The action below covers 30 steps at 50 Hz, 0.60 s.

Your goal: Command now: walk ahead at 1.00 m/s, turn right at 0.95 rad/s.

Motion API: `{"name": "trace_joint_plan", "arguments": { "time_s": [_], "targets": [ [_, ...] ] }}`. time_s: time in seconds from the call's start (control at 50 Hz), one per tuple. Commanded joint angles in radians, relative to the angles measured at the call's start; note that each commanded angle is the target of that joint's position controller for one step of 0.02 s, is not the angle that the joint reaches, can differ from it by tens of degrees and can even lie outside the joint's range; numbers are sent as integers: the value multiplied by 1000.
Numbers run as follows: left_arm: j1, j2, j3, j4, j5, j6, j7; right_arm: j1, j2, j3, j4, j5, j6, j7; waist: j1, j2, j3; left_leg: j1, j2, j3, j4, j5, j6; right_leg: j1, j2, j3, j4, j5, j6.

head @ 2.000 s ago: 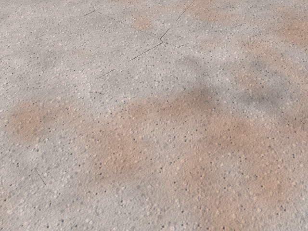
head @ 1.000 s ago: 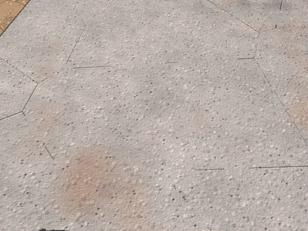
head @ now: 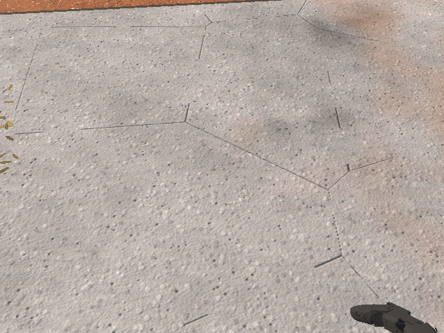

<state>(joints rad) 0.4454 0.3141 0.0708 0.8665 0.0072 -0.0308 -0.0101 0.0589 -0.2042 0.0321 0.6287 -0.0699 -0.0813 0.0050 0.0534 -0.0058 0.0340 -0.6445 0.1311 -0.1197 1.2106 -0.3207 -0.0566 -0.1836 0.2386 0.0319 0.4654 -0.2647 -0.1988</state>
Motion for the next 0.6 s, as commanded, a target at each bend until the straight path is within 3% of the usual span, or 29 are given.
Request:
{"name": "trace_joint_plan", "arguments": {
  "time_s": [0.02,0.06,0.1,0.14,0.16,0.18,0.2,0.22,0.24,0.26,0.28,0.3,0.32,0.34,0.4,0.46,0.52,0.56,0.6],
  "targets": [
    [-75,148,36,-109,-5,-48,4,-52,-124,-26,-87,12,19,11,-51,68,79,77,-2,102,-268,172,-25,-224,-233,336,-310,199,-130],
    [-43,159,46,-105,-13,-46,-3,-121,-103,-16,-111,31,16,18,1,16,52,131,-46,126,-456,344,-9,-163,-204,311,-282,333,-83],
    [-9,172,53,-100,-16,-44,-8,-155,-116,-18,-124,42,13,17,40,-27,14,156,-85,130,-558,407,7,-51,-225,335,-245,457,-56],
    [-20,179,59,-107,-14,-42,-1,-153,-143,-26,-132,45,7,11,34,-49,-4,218,-105,104,-663,394,21,25,-248,363,-190,515,-24],
    [-40,191,62,-115,-12,-42,3,-105,-169,-37,-119,45,4,5,8,-53,-35,297,-127,95,-699,356,28,56,-250,375,-129,603,-2],
    [-59,217,67,-121,-5,-44,4,-5,-217,-58,-91,48,1,-6,-42,-54,-105,412,-152,91,-693,271,38,88,-250,378,-8,729,22],
    [-107,250,72,-130,0,-47,-2,168,-260,-80,-53,53,-4,-20,-154,-44,-198,597,-147,99,-695,197,49,56,-227,358,194,762,44],
    [-160,202,58,-150,5,-58,-5,397,-313,-107,-4,40,-7,-41,-265,-17,-304,857,-50,28,-648,49,69,-94,-190,318,470,625,60],
    [-151,18,10,-194,-3,-67,0,529,-379,-124,23,-3,-11,-55,-254,248,-390,1085,231,-320,-737,-321,94,-368,-93,216,797,-188,63],
    [-36,18,-12,-245,-41,-58,-1,384,-416,-138,2,-5,-5,-38,-110,478,-460,1079,368,-859,-965,-503,181,-559,-100,137,961,-236,72],
    [-118,95,-6,-200,-5,-33,6,246,-287,-121,-32,4,3,-31,-116,221,-274,910,297,-710,-983,-608,186,-608,-192,104,983,-106,73],
    [-173,116,1,-204,14,-22,-8,213,-223,-105,-23,15,7,-26,-112,102,-172,781,248,-501,-959,-433,174,-592,-231,72,928,-35,84],
    [-207,112,2,-205,21,-11,-23,222,-200,-99,4,12,8,-23,-105,39,-116,692,205,-354,-963,-246,157,-564,-262,62,892,-17,95],
    [-234,87,-3,-226,32,0,-40,260,-194,-95,42,17,2,-26,-94,60,-74,631,175,-242,-973,-138,149,-559,-291,64,872,-13,102],
    [-289,32,-26,-274,30,32,-64,315,-158,-88,114,48,-27,-4,-66,94,-17,576,153,-39,-1018,86,120,-608,-339,46,858,36,110],
    [-384,36,-36,-328,26,38,-72,295,-169,-89,132,44,-46,5,-43,89,29,523,129,151,-1067,279,108,-619,-342,11,769,173,119],
    [-489,48,-42,-356,22,39,-87,331,-191,-92,163,40,-52,0,-57,55,95,541,82,302,-1107,432,79,-585,-317,-84,554,272,97],
    [-554,28,-53,-368,23,34,-100,375,-218,-98,183,37,-48,-8,-72,43,124,590,73,378,-1103,618,55,-524,-288,-164,405,273,60],
    [-549,24,-57,-352,27,26,-96,429,-246,-99,198,38,-38,-20,-62,68,89,655,80,406,-1019,1109,48,-389,-200,-231,315,230,21]
  ]
}}
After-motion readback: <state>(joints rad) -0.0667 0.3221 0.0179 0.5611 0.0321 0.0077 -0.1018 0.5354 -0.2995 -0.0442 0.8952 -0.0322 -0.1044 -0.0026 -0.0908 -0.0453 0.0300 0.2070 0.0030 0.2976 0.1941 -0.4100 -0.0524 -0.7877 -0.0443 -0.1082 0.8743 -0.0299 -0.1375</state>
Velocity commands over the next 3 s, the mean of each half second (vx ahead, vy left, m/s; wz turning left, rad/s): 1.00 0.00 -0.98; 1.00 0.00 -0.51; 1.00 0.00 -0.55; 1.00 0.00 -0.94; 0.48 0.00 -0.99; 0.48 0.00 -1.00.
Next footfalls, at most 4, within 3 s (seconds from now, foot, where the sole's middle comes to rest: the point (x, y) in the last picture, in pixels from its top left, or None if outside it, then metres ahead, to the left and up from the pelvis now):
0.22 left None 0.43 0.17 -0.76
0.70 right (294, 268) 0.71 -0.18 -0.76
1.12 left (331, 163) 1.17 -0.36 -0.76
1.60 right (438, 147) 1.30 -0.81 -0.76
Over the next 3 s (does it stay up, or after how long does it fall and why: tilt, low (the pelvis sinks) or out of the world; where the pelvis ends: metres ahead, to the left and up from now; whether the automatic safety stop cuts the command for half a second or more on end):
stays up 1.38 -1.48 0.01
